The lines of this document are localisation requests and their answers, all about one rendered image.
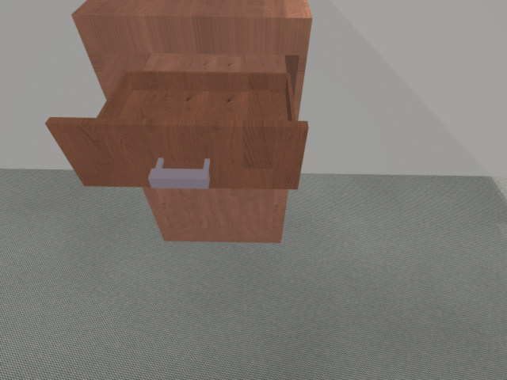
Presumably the handle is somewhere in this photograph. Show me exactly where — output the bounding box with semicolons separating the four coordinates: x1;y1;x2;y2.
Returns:
148;158;210;189

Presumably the drawer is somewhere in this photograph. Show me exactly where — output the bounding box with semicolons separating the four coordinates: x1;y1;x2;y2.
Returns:
45;70;308;189

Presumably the cabinet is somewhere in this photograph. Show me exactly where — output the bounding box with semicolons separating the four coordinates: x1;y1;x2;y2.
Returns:
71;0;312;243

